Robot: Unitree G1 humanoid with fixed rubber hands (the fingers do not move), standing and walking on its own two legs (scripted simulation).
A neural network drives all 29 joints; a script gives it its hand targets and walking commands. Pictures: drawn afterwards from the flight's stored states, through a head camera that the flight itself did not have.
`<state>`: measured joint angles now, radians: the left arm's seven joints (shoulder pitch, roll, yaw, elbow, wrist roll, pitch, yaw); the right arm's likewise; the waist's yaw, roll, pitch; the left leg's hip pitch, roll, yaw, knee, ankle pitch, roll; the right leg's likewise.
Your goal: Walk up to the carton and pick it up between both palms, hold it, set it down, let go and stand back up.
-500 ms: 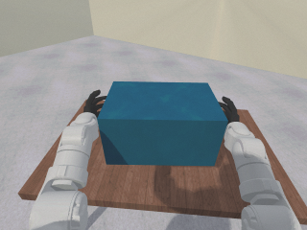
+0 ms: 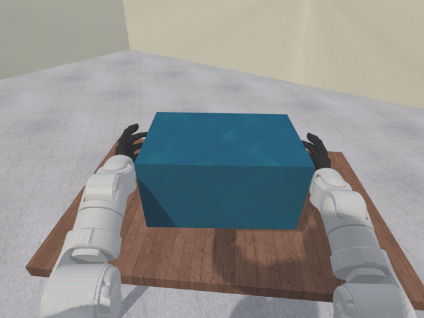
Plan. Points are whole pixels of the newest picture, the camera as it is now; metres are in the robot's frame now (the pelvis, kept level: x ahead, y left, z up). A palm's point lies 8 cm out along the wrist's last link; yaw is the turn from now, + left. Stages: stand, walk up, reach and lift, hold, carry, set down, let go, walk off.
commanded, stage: hold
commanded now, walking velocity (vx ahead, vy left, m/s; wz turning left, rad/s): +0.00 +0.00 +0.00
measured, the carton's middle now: (221, 166) +0.39 +0.00 +0.17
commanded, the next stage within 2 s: set down in 0.16 s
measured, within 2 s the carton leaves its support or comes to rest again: neither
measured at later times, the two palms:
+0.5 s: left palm (126, 164) +0.37 +0.18 +0.18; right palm (316, 178) +0.37 -0.19 +0.16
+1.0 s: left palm (141, 178) +0.41 +0.17 +0.11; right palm (309, 187) +0.40 -0.20 +0.11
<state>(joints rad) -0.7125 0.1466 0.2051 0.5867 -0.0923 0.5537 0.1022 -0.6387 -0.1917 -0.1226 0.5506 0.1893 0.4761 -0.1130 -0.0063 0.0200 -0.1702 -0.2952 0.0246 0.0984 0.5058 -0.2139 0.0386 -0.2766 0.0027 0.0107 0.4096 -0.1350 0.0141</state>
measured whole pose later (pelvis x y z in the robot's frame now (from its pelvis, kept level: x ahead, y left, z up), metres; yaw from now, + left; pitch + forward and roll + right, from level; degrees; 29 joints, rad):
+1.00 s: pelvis +0.03 +0.00 +0.00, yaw +0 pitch +1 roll -2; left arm -0.57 0.07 0.23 0.57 0.07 0.24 0.04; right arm -0.52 -0.15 -0.14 0.61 0.08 0.14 -0.06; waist -0.03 0.01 -0.05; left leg -0.26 0.02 0.10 0.48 -0.25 0.04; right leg -0.23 0.00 0.01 0.37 -0.16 0.02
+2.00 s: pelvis +0.06 +0.01 +0.00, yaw +0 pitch +3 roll -2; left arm -0.55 0.04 0.28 0.77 0.07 -0.04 0.03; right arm -0.50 -0.13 -0.16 0.83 -0.01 -0.17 -0.06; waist -0.04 0.00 -0.03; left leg -0.26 0.02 0.10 0.48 -0.29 0.04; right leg -0.23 0.00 0.01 0.37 -0.20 0.02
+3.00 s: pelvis +0.09 +0.01 +0.00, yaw -1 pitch +21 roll -2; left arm -0.56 0.08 0.21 1.16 0.07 -0.54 0.08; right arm -0.50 -0.11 -0.25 1.10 -0.10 -0.56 -0.05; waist -0.06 0.02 -0.12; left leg -0.57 0.02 0.10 0.48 -0.28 0.04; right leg -0.55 0.00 0.01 0.37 -0.19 0.02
